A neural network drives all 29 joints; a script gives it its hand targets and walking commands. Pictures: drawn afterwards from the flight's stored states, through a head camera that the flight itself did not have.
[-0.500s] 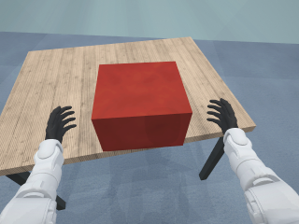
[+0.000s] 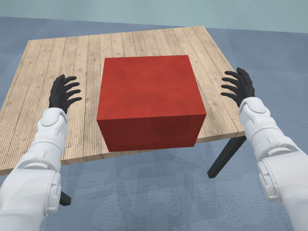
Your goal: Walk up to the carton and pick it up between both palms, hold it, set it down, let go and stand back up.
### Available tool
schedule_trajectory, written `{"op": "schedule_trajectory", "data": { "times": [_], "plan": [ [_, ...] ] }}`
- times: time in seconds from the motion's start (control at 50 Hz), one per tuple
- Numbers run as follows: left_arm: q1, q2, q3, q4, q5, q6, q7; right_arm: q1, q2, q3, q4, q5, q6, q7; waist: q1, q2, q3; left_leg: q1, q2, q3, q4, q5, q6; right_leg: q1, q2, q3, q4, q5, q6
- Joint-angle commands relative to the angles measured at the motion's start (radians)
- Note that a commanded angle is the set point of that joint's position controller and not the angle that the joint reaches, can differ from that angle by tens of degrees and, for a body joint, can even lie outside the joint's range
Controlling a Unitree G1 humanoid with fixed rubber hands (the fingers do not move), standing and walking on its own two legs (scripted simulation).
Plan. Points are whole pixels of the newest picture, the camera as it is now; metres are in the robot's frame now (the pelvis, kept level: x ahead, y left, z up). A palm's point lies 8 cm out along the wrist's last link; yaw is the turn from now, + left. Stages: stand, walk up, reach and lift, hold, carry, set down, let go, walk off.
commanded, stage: reach and lift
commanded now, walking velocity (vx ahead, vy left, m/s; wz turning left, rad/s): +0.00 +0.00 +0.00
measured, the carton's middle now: (149, 102) +0.52 +0.03 -0.02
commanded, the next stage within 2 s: none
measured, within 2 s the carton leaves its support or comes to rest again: neither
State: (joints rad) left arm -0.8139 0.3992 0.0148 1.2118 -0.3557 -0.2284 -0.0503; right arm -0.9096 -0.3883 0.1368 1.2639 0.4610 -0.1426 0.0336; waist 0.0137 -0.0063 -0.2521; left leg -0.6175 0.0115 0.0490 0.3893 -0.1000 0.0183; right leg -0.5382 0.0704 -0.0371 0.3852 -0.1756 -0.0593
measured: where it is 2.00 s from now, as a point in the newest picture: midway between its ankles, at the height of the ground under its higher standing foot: outside the picture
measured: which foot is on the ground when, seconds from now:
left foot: down 0.00-1.00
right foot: down 0.00-1.00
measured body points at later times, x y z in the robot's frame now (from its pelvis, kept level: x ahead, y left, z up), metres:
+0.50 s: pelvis +0.00 +0.00 -0.01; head +0.08 +0.00 +0.43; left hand +0.47 +0.27 +0.10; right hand +0.49 -0.24 +0.12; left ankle +0.03 +0.11 -0.74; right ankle -0.02 -0.08 -0.74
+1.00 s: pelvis -0.01 +0.01 -0.01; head +0.13 +0.02 +0.42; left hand +0.49 +0.27 +0.07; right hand +0.50 -0.23 +0.08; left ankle +0.03 +0.11 -0.74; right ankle -0.02 -0.08 -0.74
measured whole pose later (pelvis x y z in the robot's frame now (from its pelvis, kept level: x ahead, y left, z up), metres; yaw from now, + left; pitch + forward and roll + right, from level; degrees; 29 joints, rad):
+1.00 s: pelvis -0.01 +0.01 -0.01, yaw -1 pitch +34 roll -2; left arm -1.12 0.43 -0.11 1.38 -0.44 -0.26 -0.03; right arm -1.16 -0.47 0.15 1.40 0.49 -0.15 0.10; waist 0.02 0.00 -0.34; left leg -0.92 0.01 0.05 0.36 -0.03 0.03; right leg -0.84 0.07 -0.04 0.35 -0.11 -0.04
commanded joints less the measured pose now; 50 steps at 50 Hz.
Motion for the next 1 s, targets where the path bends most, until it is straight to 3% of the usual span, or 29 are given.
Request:
{"op": "schedule_trajectory", "data": {
  "times": [0.0, 0.16, 0.28, 0.5, 0.66, 0.76, 0.98],
  "plan": [
    [-0.383, 0.163, 0.010, -0.086, -0.006, -0.016, 0.001, -0.432, -0.185, -0.010, -0.078, 0.015, -0.021, 0.004, 0.006, 0.031, -0.494, 0.345, 0.035, -0.105, 0.041, 0.300, -0.025, 0.149, -0.069, 0.093, 0.001, 0.420, 0.092],
    [-0.490, 0.169, -0.034, -0.071, -0.029, -0.004, 0.014, -0.525, -0.225, -0.003, -0.044, 0.028, -0.007, 0.028, 0.011, 0.043, -0.576, 0.384, 0.044, -0.109, 0.048, 0.312, -0.037, 0.055, -0.066, 0.087, -0.015, 0.385, 0.096],
    [-0.543, 0.190, -0.050, -0.004, -0.053, 0.003, 0.011, -0.581, -0.242, 0.013, -0.022, 0.031, 0.009, 0.041, 0.013, -0.006, -0.595, 0.314, 0.047, -0.111, 0.035, 0.283, -0.021, 0.072, -0.075, 0.090, -0.007, 0.410, 0.114],
    [-0.637, 0.226, -0.077, 0.071, -0.091, -0.021, 0.006, -0.652, -0.266, 0.064, 0.014, 0.072, -0.001, 0.045, 0.017, -0.018, -0.678, 0.206, 0.044, -0.110, 0.031, 0.285, -0.005, 0.114, -0.086, 0.101, 0.035, 0.488, 0.134],
    [-0.666, 0.224, -0.111, 0.090, -0.106, -0.037, 0.005, -0.665, -0.263, 0.061, 0.042, 0.084, -0.011, 0.059, 0.014, 0.008, -0.699, 0.212, 0.048, -0.118, 0.048, 0.295, -0.019, 0.039, -0.086, 0.097, 0.030, 0.452, 0.125],
    [-0.687, 0.207, -0.128, 0.074, -0.105, -0.039, 0.007, -0.675, -0.279, 0.029, 0.037, 0.053, -0.015, 0.061, -0.008, 0.013, -0.730, 0.222, 0.049, -0.118, 0.055, 0.305, -0.027, -0.017, -0.078, 0.092, 0.010, 0.438, 0.122],
    [-0.678, 0.182, -0.100, 0.047, -0.066, -0.068, 0.028, -0.648, -0.266, -0.024, 0.017, 0.018, -0.045, 0.065, 0.011, 0.033, -0.821, 0.308, 0.054, -0.122, 0.067, 0.394, -0.037, -0.101, -0.074, 0.084, -0.027, 0.426, 0.097]
  ]
}}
